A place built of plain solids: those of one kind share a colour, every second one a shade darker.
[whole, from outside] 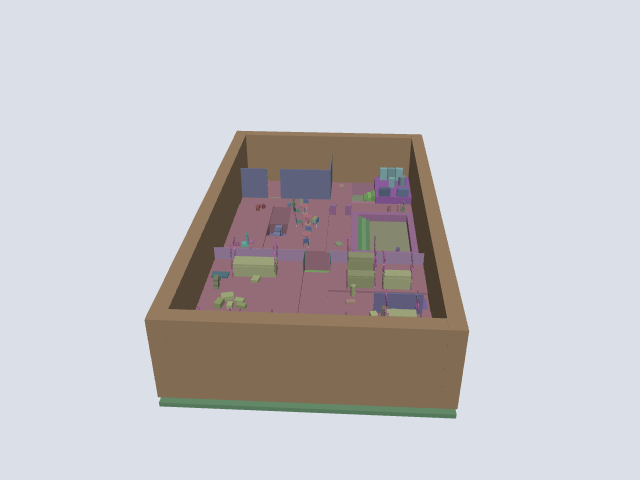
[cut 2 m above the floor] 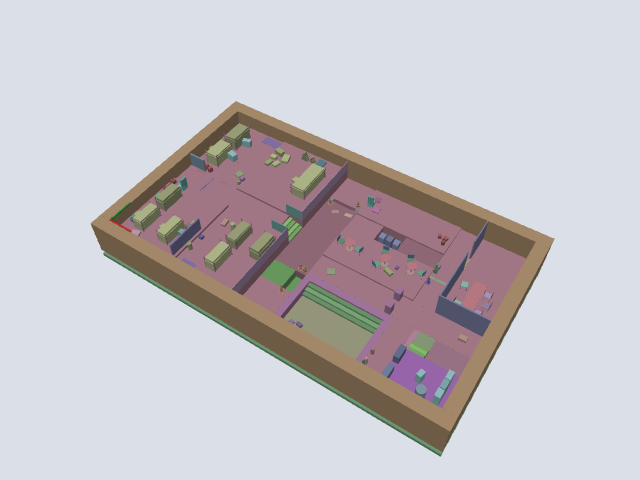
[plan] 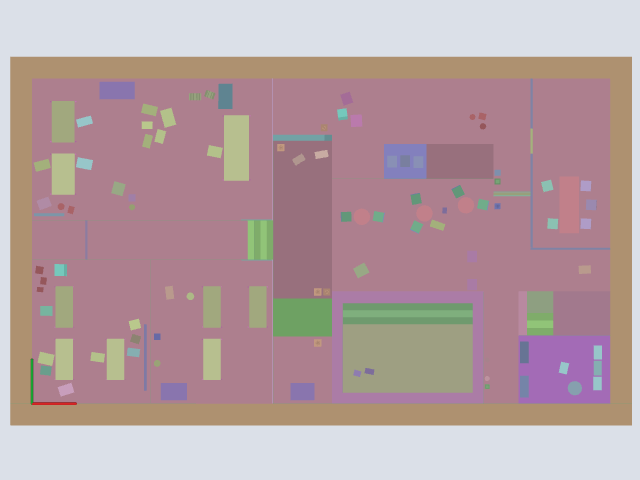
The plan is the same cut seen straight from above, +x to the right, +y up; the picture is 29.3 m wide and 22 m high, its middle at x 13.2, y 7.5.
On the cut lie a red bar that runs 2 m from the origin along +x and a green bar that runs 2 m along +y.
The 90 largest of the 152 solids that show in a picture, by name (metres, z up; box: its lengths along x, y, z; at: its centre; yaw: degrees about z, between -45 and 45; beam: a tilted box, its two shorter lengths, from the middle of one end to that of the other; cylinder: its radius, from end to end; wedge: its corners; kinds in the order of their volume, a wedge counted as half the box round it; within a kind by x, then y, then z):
{
 "wall_1": {"box": [1.0, 14.9, 5.5], "at": [-0.5, 7.45, 1.75]},
 "wall_2": {"box": [28.5, 1.0, 5.5], "at": [13.25, -0.5, 1.75]},
 "wall_3": {"box": [28.5, 1.0, 5.5], "at": [13.25, 15.4, 1.75]},
 "wall_4": {"box": [1.0, 14.9, 5.5], "at": [27.0, 7.45, 1.75]},
 "floor_1": {"box": [3.0, 6.5, 1.0], "at": [1.5, 11.65, 0.23]},
 "floor_2": {"box": [5.45, 6.6, 1.18], "at": [2.73, 3.3, 0.32]},
 "floor_3": {"box": [1.8, 6.5, 1.0], "at": [3.9, 11.65, 0.23]},
 "floor_4": {"box": [9.89, 1.8, 1.0], "at": [4.95, 7.5, 0.23]},
 "floor_5": {"box": [2.1, 6.6, 1.0], "at": [6.5, 3.3, 0.23]},
 "floor_6": {"box": [6.25, 6.5, 1.16], "at": [7.92, 11.65, 0.3]},
 "floor_7": {"box": [3.5, 6.6, 1.15], "at": [9.3, 3.3, 0.3]},
 "floor_8": {"box": [2.7, 3.08, 1.0], "at": [12.4, 1.54, -0.5]},
 "floor_9": {"box": [2.7, 7.23, 1.0], "at": [12.4, 8.44, -0.5]},
 "floor_10": {"box": [2.7, 2.58, 1.0], "at": [12.4, 13.61, -0.5]},
 "floor_11": {"box": [2.38, 1.6, 1.0], "at": [14.94, 11.1, -0.5]},
 "floor_12": {"box": [7.4, 3.25, 1.12], "at": [17.45, 8.68, -0.44]},
 "floor_13": {"box": [7.4, 3.0, 1.12], "at": [17.45, 13.4, -0.44]},
 "floor_14": {"box": [3.07, 1.6, 1.0], "at": [19.61, 11.1, -0.5]},
 "floor_15": {"box": [12.75, 1.9, 1.0], "at": [20.12, 6.1, -0.5]},
 "floor_16": {"box": [1.6, 5.15, 1.0], "at": [21.5, 2.58, -0.5]},
 "floor_17": {"box": [1.7, 7.85, 1.0], "at": [22.0, 10.97, -0.5]},
 "floor_18": {"box": [3.65, 7.85, 1.0], "at": [24.68, 10.97, -0.5]},
 "floor_base_1": {"box": [28.5, 16.9, 0.3], "at": [13.25, 7.45, -1.57]},
 "floor_deck_1": {"box": [4.2, 3.13, 1.66], "at": [24.4, 1.56, -0.17]},
 "piece_1": {"box": [1.05, 1.9, 0.96], "at": [1.43, 10.52, 1.21]},
 "piece_2": {"box": [0.97, 1.82, 0.14], "at": [1.43, 10.52, 1.75]},
 "piece_3": {"box": [1.05, 1.9, 0.96], "at": [1.43, 12.92, 1.21]},
 "piece_4": {"box": [0.97, 1.82, 0.18], "at": [1.43, 12.92, 1.77]},
 "piece_5": {"box": [0.8, 1.9, 0.86], "at": [1.48, 2.03, 1.33]},
 "piece_6": {"box": [0.72, 1.82, 0.15], "at": [1.48, 2.03, 1.84]},
 "piece_7": {"box": [0.8, 1.9, 0.86], "at": [1.48, 4.43, 1.33]},
 "piece_8": {"box": [0.72, 1.82, 0.22], "at": [1.48, 4.43, 1.88]},
 "piece_9": {"box": [0.8, 1.9, 0.86], "at": [3.83, 2.03, 1.33]},
 "piece_10": {"box": [0.72, 1.82, 0.18], "at": [3.83, 2.03, 1.85]},
 "piece_11": {"box": [0.8, 1.9, 0.84], "at": [8.25, 2.03, 1.29]},
 "piece_12": {"box": [0.72, 1.82, 0.21], "at": [8.25, 2.03, 1.82]},
 "piece_13": {"box": [0.8, 1.9, 0.84], "at": [8.25, 4.43, 1.29]},
 "piece_14": {"box": [0.72, 1.82, 0.11], "at": [8.25, 4.43, 1.77]},
 "piece_15": {"box": [1.15, 3.0, 0.82], "at": [9.38, 11.72, 1.29]},
 "piece_16": {"box": [1.07, 2.92, 0.15], "at": [9.38, 11.72, 1.78]},
 "piece_17": {"box": [0.8, 1.9, 0.84], "at": [10.35, 4.43, 1.29]},
 "piece_18": {"box": [0.72, 1.82, 0.25], "at": [10.35, 4.43, 1.84]},
 "floor_rim_1": {"box": [0.5, 4.1, 1.0], "at": [14.0, 2.55, -0.5]},
 "floor_rim_2": {"box": [6.95, 0.5, 1.0], "at": [17.23, 0.25, -0.5]},
 "floor_rim_3": {"box": [6.95, 0.55, 1.0], "at": [17.23, 4.88, -0.5]},
 "floor_rim_4": {"box": [0.5, 4.1, 1.0], "at": [20.45, 2.55, -0.5]},
 "floor_pit_1": {"box": [5.95, 3.14, 0.36], "at": [17.23, 2.07, -0.82]},
 "floor_fore_1": {"box": [0.39, 2.02, 1.0], "at": [22.5, 4.14, -0.5]},
 "floor_fore_2": {"box": [2.61, 2.02, 1.0], "at": [25.2, 4.14, -0.5]},
 "floor_hatch_1": {"box": [1.85, 1.74, 1.0], "at": [11.97, 3.95, -0.5]},
 "floor_hatch_2": {"box": [0.85, 1.74, 0.7], "at": [13.32, 3.95, -1.05]},
 "step_down_1": {"box": [5.95, 0.32, 0.52], "at": [17.23, 3.8, -0.74]},
 "step_down_2": {"box": [5.95, 0.32, 0.68], "at": [17.23, 4.12, -0.66]},
 "step_down_3": {"box": [5.95, 0.32, 0.84], "at": [17.23, 4.44, -0.58]},
 "step_tread_1": {"box": [0.29, 1.8, 0.85], "at": [10.04, 7.5, 0.15]},
 "step_tread_2": {"box": [0.29, 1.8, 0.71], "at": [10.32, 7.5, 0.08]},
 "step_tread_3": {"box": [0.29, 1.8, 0.56], "at": [10.62, 7.5, 0.01]},
 "step_tread_4": {"box": [0.29, 1.8, 0.42], "at": [10.9, 7.5, -0.07]},
 "step_tread_5": {"box": [1.2, 0.34, 1.5], "at": [23.29, 3.3, -0.25]},
 "step_tread_6": {"box": [1.2, 0.34, 1.33], "at": [23.29, 3.64, -0.34]},
 "step_tread_7": {"box": [1.2, 0.34, 1.17], "at": [23.29, 3.98, -0.42]},
 "part_1": {"box": [0.1, 4.31, 2.85], "at": [22.9, 9.3, 1.38]},
 "part_2": {"box": [0.1, 2.29, 2.85], "at": [22.9, 13.76, 1.38]},
 "part_3": {"box": [3.65, 0.1, 2.85], "at": [24.68, 7.1, 1.38]},
 "floor_bed_1": {"box": [1.95, 1.6, 0.5], "at": [17.11, 11.1, -1.15]},
 "crate_stack_1": {"box": [0.71, 0.47, 0.62], "at": [2.4, 11.0, 1.03], "yaw": -11.0},
 "crate_stack_2": {"box": [0.71, 0.38, 0.63], "at": [2.4, 12.93, 1.04], "yaw": 15.3},
 "crate_stack_3": {"box": [0.58, 0.38, 0.53], "at": [4.65, 2.35, 1.17], "yaw": -6.6},
 "crate_stack_4": {"box": [0.38, 0.52, 0.86], "at": [24.38, 1.63, 1.09], "yaw": -12.0},
 "crate_stack_5": {"box": [0.4, 0.62, 1.13], "at": [25.92, 0.92, 1.23]},
 "crate_stack_6": {"box": [0.38, 0.67, 1.12], "at": [25.93, 1.63, 1.22]},
 "crate_stack_7": {"box": [0.37, 0.64, 1.11], "at": [25.93, 2.34, 1.22]},
 "floor_before_steps_1": {"box": [1.2, 1.0, 1.0], "at": [23.29, 4.65, -0.5]},
 "step_stone_1": {"box": [0.45, 0.54, 0.95], "at": [16.5, 11.09, -0.47]},
 "step_stone_2": {"box": [0.45, 0.54, 0.95], "at": [17.11, 11.12, -0.47]},
 "step_stone_3": {"box": [0.45, 0.54, 0.95], "at": [17.7, 11.07, -0.47]},
 "screenE_1": {"box": [0.13, 3.05, 1.48], "at": [5.2, 2.12, 1.65]},
 "edgeW_1": {"box": [0.41, 1.0, 0.7], "at": [22.57, 0.78, 1.01]},
 "edgeW_2": {"box": [0.41, 1.0, 0.7], "at": [22.57, 2.35, 1.01]},
 "floor_gap_1": {"box": [2.7, 0.27, 0.7], "at": [12.4, 12.19, -1.05]},
 "rail_rim_1": {"box": [0.04, 6.6, 0.95], "at": [11.03, 3.3, 1.35]},
 "rail_rim_2": {"box": [0.04, 6.5, 0.95], "at": [11.03, 11.65, 1.36]},
 "neck_1": {"box": [0.45, 0.53, 0.85], "at": [20.17, 5.46, 0.42]},
 "neck_2": {"box": [0.45, 0.53, 0.85], "at": [20.17, 6.75, 0.42]},
 "barrel_1": {"cylinder": 0.33, "from": [24.88, 0.7, 0.66], "to": [24.88, 0.7, 1.48]},
 "screenS_1": {"box": [1.4, 0.14, 1.24], "at": [0.79, 8.66, 1.34]},
 "pallet_1": {"box": [0.65, 1.16, 0.17], "at": [8.87, 14.08, 0.92], "yaw": -0.5},
 "sack_1": {"box": [0.55, 0.81, 0.28], "at": [6.24, 13.1, 1.02], "yaw": 15.8},
 "crate_1": {"box": [0.7, 0.44, 0.39], "at": [5.38, 13.46, 1.08], "yaw": -13.2},
 "bin_1": {"box": [0.42, 0.37, 0.72], "at": [4.75, 2.96, 1.26], "yaw": -17.7}
}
